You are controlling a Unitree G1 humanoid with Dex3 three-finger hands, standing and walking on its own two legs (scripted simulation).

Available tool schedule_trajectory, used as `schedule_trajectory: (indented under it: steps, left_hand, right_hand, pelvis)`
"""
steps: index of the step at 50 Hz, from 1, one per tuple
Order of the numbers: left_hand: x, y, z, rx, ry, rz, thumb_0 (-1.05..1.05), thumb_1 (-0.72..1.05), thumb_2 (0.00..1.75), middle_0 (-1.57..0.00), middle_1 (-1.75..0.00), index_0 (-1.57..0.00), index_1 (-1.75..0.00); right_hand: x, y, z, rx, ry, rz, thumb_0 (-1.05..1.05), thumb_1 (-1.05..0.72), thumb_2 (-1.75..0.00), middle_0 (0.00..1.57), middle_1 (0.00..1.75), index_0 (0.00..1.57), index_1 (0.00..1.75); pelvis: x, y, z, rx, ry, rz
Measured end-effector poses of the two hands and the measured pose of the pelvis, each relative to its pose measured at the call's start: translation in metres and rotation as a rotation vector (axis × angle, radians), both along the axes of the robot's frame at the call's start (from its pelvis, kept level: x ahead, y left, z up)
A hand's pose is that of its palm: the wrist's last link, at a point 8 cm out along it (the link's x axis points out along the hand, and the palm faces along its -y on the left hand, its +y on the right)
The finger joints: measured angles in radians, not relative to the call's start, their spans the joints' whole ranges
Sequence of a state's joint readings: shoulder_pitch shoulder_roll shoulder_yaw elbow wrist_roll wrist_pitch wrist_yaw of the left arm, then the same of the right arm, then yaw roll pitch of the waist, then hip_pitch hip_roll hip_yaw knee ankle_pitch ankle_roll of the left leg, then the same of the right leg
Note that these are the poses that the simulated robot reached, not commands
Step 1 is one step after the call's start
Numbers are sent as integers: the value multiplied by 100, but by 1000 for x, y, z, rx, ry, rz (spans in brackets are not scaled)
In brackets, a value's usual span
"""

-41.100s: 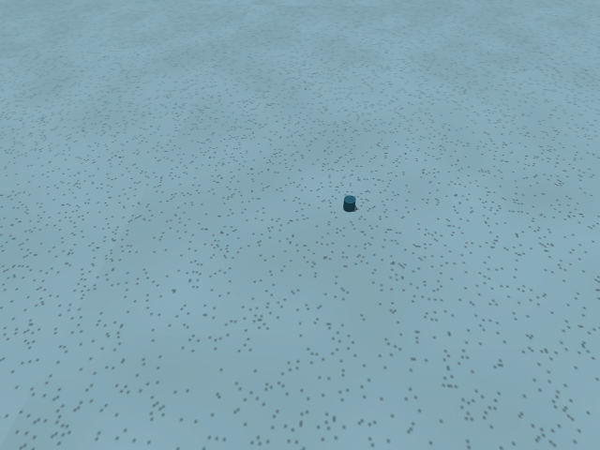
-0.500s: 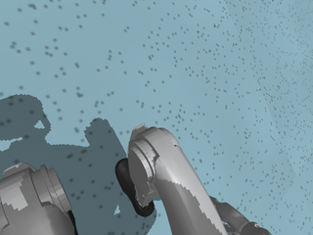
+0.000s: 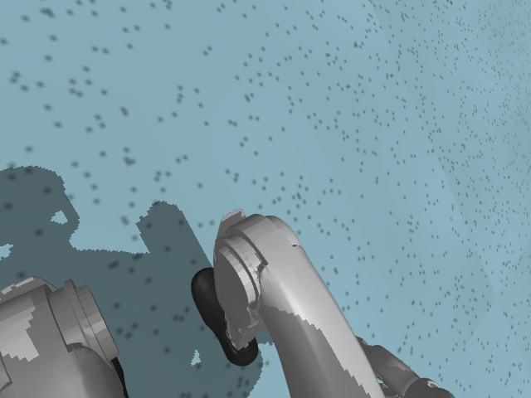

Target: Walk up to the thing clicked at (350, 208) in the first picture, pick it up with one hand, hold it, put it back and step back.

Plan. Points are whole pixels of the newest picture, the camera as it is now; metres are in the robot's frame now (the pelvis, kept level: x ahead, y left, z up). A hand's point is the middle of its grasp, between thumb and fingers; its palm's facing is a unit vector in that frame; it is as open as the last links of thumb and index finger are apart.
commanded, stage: open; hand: left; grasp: from above
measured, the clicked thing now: out of the picture +0.46 +0.37 -0.28
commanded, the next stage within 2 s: withdraw in 0.58 s
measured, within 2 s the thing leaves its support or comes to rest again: neither
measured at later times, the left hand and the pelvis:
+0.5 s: hand out of the picture +0.45 +0.36 -0.25, palm faces -0.43 -0.18 -0.89, open 13.5 cm; pelvis +0.00 +0.00 +0.00, yaw +0 degrees
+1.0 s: hand out of the picture +0.47 +0.37 -0.18, palm faces -0.26 -0.11 -0.96, open 14.0 cm; pelvis +0.01 +0.00 +0.01, yaw +1 degrees
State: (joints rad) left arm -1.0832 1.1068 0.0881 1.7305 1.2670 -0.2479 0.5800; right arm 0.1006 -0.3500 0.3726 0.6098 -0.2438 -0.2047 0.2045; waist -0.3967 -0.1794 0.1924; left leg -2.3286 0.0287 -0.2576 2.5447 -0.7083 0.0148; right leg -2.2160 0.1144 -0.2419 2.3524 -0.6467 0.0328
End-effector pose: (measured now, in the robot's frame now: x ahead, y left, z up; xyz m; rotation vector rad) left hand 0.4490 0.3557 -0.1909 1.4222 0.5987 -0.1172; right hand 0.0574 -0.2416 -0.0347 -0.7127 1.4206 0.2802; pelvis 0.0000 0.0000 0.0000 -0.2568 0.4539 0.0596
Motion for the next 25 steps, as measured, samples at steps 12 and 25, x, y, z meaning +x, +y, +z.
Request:
schedule_trajectory:
  steps: [12, 25]
  left_hand:
    - [3, -1, -1, 6, -3, 24, 0, -24, 75, -29, -86, -31, -83]
    - [3, 3, -2, 2, 12, 23, 0, -42, 91, -14, -100, -15, -98]
  right_hand:
    - [-1, -1, 2, 0, -1, -1, 0, -90, -90, 20, 30, 20, 30]
    - [0, -2, 4, -5, 9, -3, 0, -90, -90, 20, 30, 20, 30]
  pelvis:
    - [0, 0, 1, -1, 5, -4]
    - [1, 1, 3, -2, 11, -2]
